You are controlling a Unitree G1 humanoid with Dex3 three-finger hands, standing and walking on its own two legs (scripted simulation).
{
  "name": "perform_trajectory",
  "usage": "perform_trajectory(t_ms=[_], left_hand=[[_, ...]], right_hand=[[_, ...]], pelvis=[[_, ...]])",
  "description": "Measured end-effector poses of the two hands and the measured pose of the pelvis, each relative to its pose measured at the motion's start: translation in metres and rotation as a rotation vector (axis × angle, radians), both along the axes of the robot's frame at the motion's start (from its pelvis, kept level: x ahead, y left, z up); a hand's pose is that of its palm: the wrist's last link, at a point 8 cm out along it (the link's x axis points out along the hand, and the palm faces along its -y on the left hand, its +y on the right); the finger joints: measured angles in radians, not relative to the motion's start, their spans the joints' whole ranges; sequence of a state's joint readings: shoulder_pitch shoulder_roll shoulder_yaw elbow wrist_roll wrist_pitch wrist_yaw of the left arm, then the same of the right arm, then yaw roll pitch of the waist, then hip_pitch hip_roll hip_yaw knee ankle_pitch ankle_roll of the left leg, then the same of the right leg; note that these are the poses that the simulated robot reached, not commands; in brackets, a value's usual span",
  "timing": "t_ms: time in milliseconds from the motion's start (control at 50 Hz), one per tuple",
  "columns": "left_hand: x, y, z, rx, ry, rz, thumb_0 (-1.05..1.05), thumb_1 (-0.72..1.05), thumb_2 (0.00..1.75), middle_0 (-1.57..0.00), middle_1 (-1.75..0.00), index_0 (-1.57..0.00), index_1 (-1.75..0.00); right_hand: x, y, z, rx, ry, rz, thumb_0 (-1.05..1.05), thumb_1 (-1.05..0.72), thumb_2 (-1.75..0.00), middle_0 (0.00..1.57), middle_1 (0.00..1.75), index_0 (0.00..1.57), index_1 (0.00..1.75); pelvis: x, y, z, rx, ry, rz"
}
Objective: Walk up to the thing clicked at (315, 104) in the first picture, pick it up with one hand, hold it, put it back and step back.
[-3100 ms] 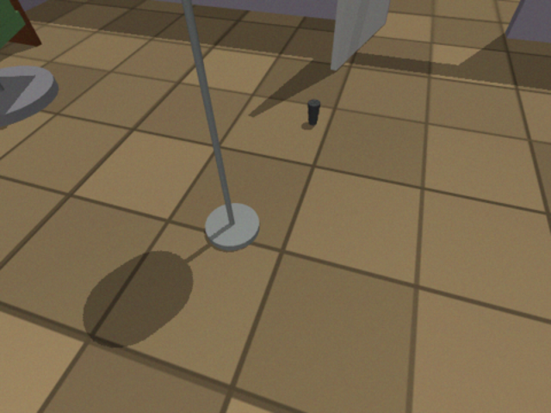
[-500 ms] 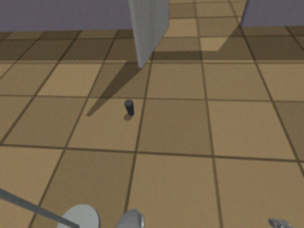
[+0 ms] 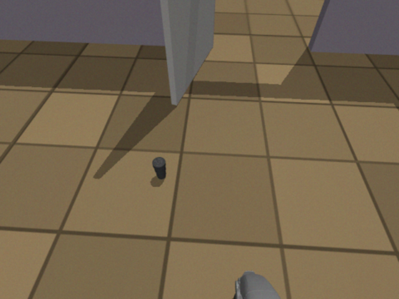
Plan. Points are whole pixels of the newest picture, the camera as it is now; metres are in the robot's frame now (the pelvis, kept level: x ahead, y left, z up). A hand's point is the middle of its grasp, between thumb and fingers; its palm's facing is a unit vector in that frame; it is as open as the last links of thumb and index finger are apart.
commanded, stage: walk up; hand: left
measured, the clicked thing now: (160, 169) +0.89 +0.22 -0.70
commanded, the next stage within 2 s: none
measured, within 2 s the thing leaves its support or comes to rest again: neither
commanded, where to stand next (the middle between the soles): +0.55 +0.03 m, yaw +0 degrees
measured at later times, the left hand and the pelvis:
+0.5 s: hand (99, 272) +0.21 +0.24 -0.12, palm faces +0.02 -0.91 -0.41, open 7.4 cm; pelvis +0.17 -0.03 +0.00, yaw +2 degrees
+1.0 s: hand (87, 216) +0.36 +0.32 -0.15, palm faces -0.02 -0.94 -0.33, open 7.4 cm; pelvis +0.33 +0.04 +0.00, yaw +1 degrees
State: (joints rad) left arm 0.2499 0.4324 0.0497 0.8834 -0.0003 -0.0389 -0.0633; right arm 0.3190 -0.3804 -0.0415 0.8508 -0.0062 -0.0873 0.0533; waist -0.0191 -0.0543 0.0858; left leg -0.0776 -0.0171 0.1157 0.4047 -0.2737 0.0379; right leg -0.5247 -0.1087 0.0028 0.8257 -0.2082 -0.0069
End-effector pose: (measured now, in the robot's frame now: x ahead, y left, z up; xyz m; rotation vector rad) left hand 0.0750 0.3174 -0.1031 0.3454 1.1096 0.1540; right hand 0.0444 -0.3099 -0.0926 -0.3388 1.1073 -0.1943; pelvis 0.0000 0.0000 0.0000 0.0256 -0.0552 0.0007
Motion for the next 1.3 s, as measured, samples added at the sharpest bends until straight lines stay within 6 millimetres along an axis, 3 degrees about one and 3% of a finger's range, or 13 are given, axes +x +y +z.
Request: perform_trajectory(t_ms=[100,200,340,460,540,640,740,860,980,1060,1160,1240,1300], left_hand=[[0.058,-0.019,0.006,0.024,-0.019,-0.033,0.01,0.9,0.9,-0.21,-0.3,-0.2,-0.3],[0.106,-0.04,0.009,0.06,-0.073,-0.029,0.01,0.9,0.9,-0.21,-0.3,-0.2,-0.3],[0.116,-0.052,0.028,0.067,-0.052,0.03,0.01,0.9,0.9,-0.21,-0.3,-0.2,-0.3],[0.119,-0.041,0.027,0.068,0.011,0.062,0.01,0.9,0.9,-0.21,-0.3,-0.21,-0.3],[0.129,-0.026,0.019,0.059,0.027,0.095,0.01,0.9,0.9,-0.21,-0.3,-0.21,-0.3],[0.146,0.001,-0.006,0.033,0.062,0.127,0.01,0.9,0.9,-0.21,-0.3,-0.2,-0.3],[0.178,0.023,-0.03,0.001,0.114,0.125,0.01,0.9,0.9,-0.21,-0.3,-0.2,-0.3],[0.231,0.033,-0.023,-0.034,0.089,0.079,0.01,0.9,0.9,-0.21,-0.3,-0.2,-0.3],[0.271,0.043,-0.013,-0.016,0.097,0.069,0.01,0.9,0.9,-0.21,-0.3,-0.2,-0.3],[0.302,0.043,-0.005,0.009,0.115,0.051,0.01,0.9,0.9,-0.21,-0.3,-0.2,-0.3],[0.357,0.032,0.003,0.054,0.083,0.015,0.01,0.9,0.9,-0.21,-0.3,-0.2,-0.3],[0.403,0.016,0.007,0.086,0.01,-0.004,0.01,0.9,0.9,-0.21,-0.3,-0.2,-0.3],[0.427,0.005,0.014,0.079,-0.042,-0.004,0.01,0.9,0.9,-0.21,-0.3,-0.2,-0.3]], right_hand=[[0.019,-0.019,-0.024,0.027,0.053,-0.031,0.01,-0.9,-0.9,0.2,0.3,0.2,0.3],[0.058,-0.037,-0.05,0.05,0.094,-0.032,0.01,-0.9,-0.9,0.2,0.3,0.2,0.3],[0.131,-0.043,-0.034,0.071,0.068,0.022,0.01,-0.9,-0.9,0.2,0.3,0.2,0.29],[0.178,-0.047,-0.021,0.041,0.057,0.031,0.0,-0.9,-0.9,0.2,0.3,0.2,0.29],[0.209,-0.04,-0.015,0.013,0.084,0.056,0.01,-0.9,-0.9,0.2,0.3,0.2,0.29],[0.265,-0.014,-0.01,-0.019,0.062,0.102,0.01,-0.9,-0.9,0.2,0.3,0.2,0.29],[0.318,0.02,-0.001,-0.039,-0.047,0.117,0.01,-0.9,-0.9,0.2,0.3,0.2,0.29],[0.339,0.042,0.016,-0.034,-0.074,0.079,0.0,-0.9,-0.9,0.2,0.3,0.2,0.3],[0.348,0.043,0.013,-0.028,-0.035,0.042,0.0,-0.9,-0.9,0.2,0.3,0.2,0.3],[0.354,0.036,0.003,-0.014,0.005,0.011,0.0,-0.9,-0.9,0.2,0.3,0.2,0.3],[0.366,0.021,-0.021,0.015,0.066,-0.022,0.01,-0.9,-0.9,0.2,0.3,0.2,0.3],[0.387,0.013,-0.043,0.042,0.104,-0.037,0.01,-0.9,-0.9,0.2,0.3,0.2,0.3],[0.408,0.017,-0.044,0.061,0.113,-0.015,0.01,-0.9,-0.9,0.2,0.3,0.2,0.29]], pelvis=[[0.042,-0.014,-0.009,0.021,0.006,-0.004],[0.083,-0.034,-0.02,-0.011,0.003,0.008],[0.124,-0.043,0.0,0.008,-0.002,0.002],[0.16,-0.037,0.004,-0.022,0.002,0.016],[0.186,-0.027,0.002,-0.046,0.006,0.036],[0.223,-0.006,-0.009,-0.071,0.009,0.051],[0.256,0.02,-0.017,-0.047,-0.002,0.043],[0.29,0.035,-0.002,-0.05,-0.011,0.04],[0.326,0.041,0.002,-0.026,-0.011,0.021],[0.352,0.039,0.001,-0.012,-0.001,0.01],[0.386,0.029,-0.008,0.01,0.008,-0.001],[0.41,0.016,-0.016,-0.021,0.001,0.004],[0.423,0.011,-0.011,0.007,-0.003,-0.003]])
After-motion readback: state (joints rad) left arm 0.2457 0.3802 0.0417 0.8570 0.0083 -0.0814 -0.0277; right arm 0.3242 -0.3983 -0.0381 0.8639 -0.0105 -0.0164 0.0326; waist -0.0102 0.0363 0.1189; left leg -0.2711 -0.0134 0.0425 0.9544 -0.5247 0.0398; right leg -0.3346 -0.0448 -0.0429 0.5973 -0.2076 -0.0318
